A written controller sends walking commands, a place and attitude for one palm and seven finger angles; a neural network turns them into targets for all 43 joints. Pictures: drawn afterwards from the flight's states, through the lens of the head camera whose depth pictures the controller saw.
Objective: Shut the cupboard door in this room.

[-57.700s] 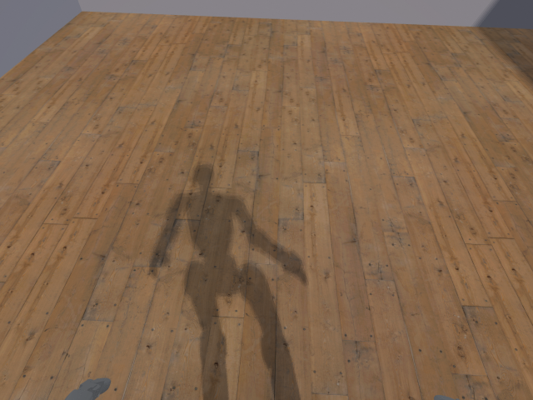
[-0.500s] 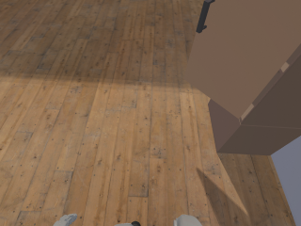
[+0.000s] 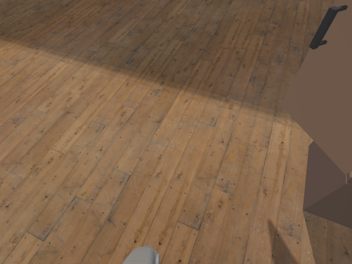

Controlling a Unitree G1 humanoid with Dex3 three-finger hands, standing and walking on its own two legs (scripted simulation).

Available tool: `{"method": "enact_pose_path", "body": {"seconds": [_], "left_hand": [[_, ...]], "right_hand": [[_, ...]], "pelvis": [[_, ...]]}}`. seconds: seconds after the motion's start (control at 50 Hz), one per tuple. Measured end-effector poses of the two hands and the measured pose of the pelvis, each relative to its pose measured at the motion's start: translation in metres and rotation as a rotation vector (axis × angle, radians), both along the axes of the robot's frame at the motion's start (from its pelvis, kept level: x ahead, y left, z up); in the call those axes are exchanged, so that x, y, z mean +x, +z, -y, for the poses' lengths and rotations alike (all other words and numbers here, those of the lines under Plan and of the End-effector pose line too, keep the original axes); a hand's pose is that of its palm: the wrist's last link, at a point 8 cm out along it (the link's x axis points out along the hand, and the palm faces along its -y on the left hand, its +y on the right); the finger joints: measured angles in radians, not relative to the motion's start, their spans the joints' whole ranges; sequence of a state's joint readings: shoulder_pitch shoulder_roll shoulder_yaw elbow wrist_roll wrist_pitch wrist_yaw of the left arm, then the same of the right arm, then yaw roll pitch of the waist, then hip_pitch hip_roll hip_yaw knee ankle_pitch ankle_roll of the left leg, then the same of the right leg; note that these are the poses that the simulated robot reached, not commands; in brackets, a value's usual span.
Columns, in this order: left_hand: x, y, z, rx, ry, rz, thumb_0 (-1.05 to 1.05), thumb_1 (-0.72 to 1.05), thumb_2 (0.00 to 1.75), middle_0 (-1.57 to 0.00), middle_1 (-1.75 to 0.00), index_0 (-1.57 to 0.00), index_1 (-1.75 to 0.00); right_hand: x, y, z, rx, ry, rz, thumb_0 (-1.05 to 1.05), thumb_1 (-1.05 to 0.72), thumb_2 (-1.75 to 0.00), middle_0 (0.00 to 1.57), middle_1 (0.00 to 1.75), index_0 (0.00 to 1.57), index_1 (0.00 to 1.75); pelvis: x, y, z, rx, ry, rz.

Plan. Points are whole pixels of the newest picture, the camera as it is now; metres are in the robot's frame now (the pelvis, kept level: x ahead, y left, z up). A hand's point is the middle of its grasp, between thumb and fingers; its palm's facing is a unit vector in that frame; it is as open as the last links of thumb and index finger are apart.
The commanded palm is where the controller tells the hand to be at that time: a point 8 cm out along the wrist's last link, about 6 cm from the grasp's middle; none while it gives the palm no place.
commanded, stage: walk to a spot facing it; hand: left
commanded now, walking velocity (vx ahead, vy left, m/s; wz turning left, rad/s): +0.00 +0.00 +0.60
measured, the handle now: (327, 27) +0.80 -0.48 +0.08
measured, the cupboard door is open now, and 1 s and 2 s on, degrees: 45 45 45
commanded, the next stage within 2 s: turn to face it in 1.04 s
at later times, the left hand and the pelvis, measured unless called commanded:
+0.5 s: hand (73, 260) +0.14 +0.27 -0.15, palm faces +0.24 -0.95 -0.21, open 7.4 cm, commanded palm none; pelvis +0.08 +0.05 +0.01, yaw +14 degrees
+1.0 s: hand (97, 248) +0.17 +0.23 -0.17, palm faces +0.56 -0.80 -0.21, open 7.3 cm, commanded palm none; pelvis +0.27 +0.07 +0.00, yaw +34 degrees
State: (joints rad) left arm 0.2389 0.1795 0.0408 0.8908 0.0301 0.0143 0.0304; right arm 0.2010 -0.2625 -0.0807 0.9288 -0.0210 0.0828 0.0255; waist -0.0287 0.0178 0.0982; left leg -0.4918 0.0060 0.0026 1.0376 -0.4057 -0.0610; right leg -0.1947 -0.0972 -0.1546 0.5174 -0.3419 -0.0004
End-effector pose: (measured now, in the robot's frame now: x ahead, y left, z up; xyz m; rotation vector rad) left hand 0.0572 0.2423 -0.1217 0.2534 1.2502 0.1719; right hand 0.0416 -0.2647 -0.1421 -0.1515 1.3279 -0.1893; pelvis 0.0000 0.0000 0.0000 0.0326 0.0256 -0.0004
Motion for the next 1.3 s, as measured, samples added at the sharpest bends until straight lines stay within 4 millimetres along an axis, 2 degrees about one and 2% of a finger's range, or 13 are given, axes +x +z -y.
{"method": "enact_pose_path", "body": {"seconds": [0.18, 0.26, 0.34, 0.46, 0.56, 0.64, 0.72, 0.86, 0.96, 1.04, 1.1, 1.18, 1.3], "left_hand": [[-0.069, -0.04, -0.035, -0.071, 0.196, -0.087, 0.01, 0.9, 0.9, -0.2, -0.3, -0.21, -0.3], [-0.068, -0.036, -0.052, -0.077, 0.218, -0.116, 0.01, 0.9, 0.9, -0.2, -0.3, -0.2, -0.3], [-0.031, -0.02, -0.067, -0.077, 0.231, -0.01, 0.01, 0.91, 0.9, -0.19, -0.3, -0.2, -0.3], [0.039, 0.0, -0.077, -0.059, 0.225, 0.136, 0.01, 0.91, 0.9, -0.19, -0.3, -0.2, -0.3], [0.104, 0.007, -0.073, -0.041, 0.197, 0.189, 0.01, 0.91, 0.9, -0.19, -0.3, -0.2, -0.3], [0.155, 0.005, -0.064, -0.012, 0.187, 0.24, 0.01, 0.9, 0.9, -0.19, -0.3, -0.2, -0.3], [0.164, 0.007, -0.051, -0.002, 0.261, 0.252, 0.01, 0.9, 0.9, -0.2, -0.3, -0.2, -0.3], [0.126, 0.001, -0.032, -0.034, 0.48, 0.109, 0.0, 0.93, 0.9, -0.2, -0.3, -0.21, -0.3], [0.093, -0.013, -0.026, -0.075, 0.599, -0.018, 0.0, 0.93, 0.9, -0.2, -0.3, -0.21, -0.3], [0.075, -0.028, -0.024, -0.13, 0.686, -0.106, 0.0, 0.92, 0.9, -0.2, -0.3, -0.2, -0.3], [0.067, -0.045, -0.034, -0.168, 0.739, -0.152, 0.01, 0.91, 0.9, -0.2, -0.3, -0.2, -0.3], [0.077, -0.054, -0.069, -0.156, 0.785, -0.147, 0.01, 0.91, 0.9, -0.2, -0.3, -0.2, -0.3], [0.127, -0.033, -0.131, -0.091, 0.756, -0.008, 0.01, 0.91, 0.9, -0.19, -0.3, -0.2, -0.3]], "right_hand": [[0.1, 0.005, -0.056, -0.031, 0.238, 0.14, 0.01, -0.91, -0.9, 0.2, 0.3, 0.2, 0.3], [0.117, 0.023, -0.073, -0.048, 0.268, 0.214, 0.0, -0.91, -0.9, 0.2, 0.3, 0.21, 0.3], [0.112, 0.03, -0.08, -0.054, 0.287, 0.17, 0.0, -0.91, -0.9, 0.2, 0.3, 0.21, 0.3], [0.1, 0.024, -0.077, -0.036, 0.276, 0.042, 0.0, -0.9, -0.9, 0.2, 0.3, 0.21, 0.3], [0.102, 0.011, -0.067, -0.012, 0.246, -0.06, 0.0, -0.9, -0.9, 0.2, 0.3, 0.21, 0.3], [0.121, -0.01, -0.054, 0.008, 0.241, -0.141, 0.01, -0.9, -0.9, 0.2, 0.3, 0.21, 0.3], [0.172, -0.015, -0.051, 0.01, 0.305, -0.166, 0.01, -0.91, -0.9, 0.2, 0.3, 0.21, 0.3], [0.31, 0.004, -0.085, 0.016, 0.454, -0.021, 0.01, -0.91, -0.9, 0.2, 0.3, 0.2, 0.3], [0.404, 0.013, -0.14, 0.018, 0.592, 0.079, 0.01, -0.91, -0.9, 0.19, 0.3, 0.2, 0.3], [0.469, 0.016, -0.201, 0.021, 0.722, 0.152, 0.01, -0.91, -0.9, 0.19, 0.3, 0.2, 0.3], [0.509, 0.013, -0.25, 0.02, 0.806, 0.229, 0.0, -0.91, -0.9, 0.19, 0.3, 0.2, 0.3], [0.534, 0.014, -0.292, 0.009, 0.868, 0.287, 0.0, -0.91, -0.9, 0.2, 0.3, 0.2, 0.3], [0.527, 0.028, -0.323, 0.011, 0.854, 0.275, 0.0, -0.91, -0.9, 0.2, 0.3, 0.2, 0.3]], "pelvis": [[0.009, -0.02, -0.03, -0.012, 0.121, 0.011], [0.019, -0.012, -0.041, -0.038, 0.142, 0.022], [0.033, 0.0, -0.047, -0.054, 0.19, 0.03], [0.066, 0.006, -0.049, -0.047, 0.239, 0.026], [0.105, 0.002, -0.042, -0.027, 0.265, 0.012], [0.148, -0.012, -0.032, -0.011, 0.303, 0.0], [0.178, -0.011, -0.03, -0.019, 0.368, 0.017], [0.231, 0.004, -0.04, -0.025, 0.482, 0.017], [0.261, 0.001, -0.058, -0.045, 0.562, 0.021], [0.282, -0.007, -0.084, -0.055, 0.616, 0.026], [0.296, -0.022, -0.112, -0.059, 0.646, 0.032], [0.303, -0.028, -0.137, -0.061, 0.682, 0.036], [0.313, -0.008, -0.162, -0.062, 0.672, 0.04]]}}
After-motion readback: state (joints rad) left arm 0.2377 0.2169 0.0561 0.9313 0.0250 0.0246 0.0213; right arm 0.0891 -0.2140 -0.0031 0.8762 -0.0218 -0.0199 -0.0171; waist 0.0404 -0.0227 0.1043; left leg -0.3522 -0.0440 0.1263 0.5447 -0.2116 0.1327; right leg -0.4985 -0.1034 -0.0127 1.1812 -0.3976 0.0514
